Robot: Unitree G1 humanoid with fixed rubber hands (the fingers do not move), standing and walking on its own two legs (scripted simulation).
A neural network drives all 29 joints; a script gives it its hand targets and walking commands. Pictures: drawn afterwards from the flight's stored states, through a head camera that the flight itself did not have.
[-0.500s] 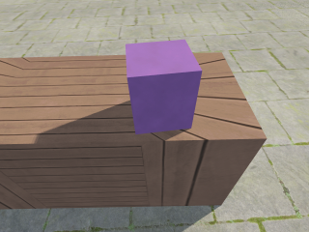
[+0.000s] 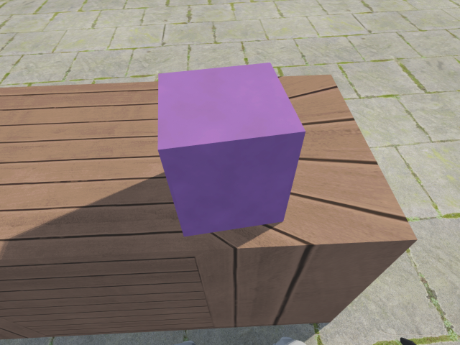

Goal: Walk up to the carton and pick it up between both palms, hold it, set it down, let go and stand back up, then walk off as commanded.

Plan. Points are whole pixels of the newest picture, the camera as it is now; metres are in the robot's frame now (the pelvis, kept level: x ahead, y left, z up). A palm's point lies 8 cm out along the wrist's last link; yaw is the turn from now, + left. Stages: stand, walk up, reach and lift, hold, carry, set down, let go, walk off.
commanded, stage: walk up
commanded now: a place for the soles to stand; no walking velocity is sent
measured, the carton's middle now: (225, 153) +0.47 +0.04 +0.08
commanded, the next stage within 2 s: none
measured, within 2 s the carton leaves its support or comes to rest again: neither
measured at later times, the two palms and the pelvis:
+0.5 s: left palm out of the picture +0.14 +0.31 -0.10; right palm out of the picture +0.12 -0.29 -0.11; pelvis +0.03 +0.01 +0.01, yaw +3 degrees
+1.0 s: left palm out of the picture +0.07 +0.33 -0.08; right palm out of the picture +0.15 -0.26 -0.08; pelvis +0.04 +0.02 +0.04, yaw +5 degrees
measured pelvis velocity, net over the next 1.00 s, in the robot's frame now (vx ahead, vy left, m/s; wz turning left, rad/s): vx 0.04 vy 0.02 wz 0.09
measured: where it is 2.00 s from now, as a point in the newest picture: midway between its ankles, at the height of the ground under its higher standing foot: outside the picture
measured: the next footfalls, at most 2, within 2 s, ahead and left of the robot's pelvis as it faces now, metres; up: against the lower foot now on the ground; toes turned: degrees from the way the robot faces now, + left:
right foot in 0.02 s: +0.11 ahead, -0.13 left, +0.00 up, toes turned +9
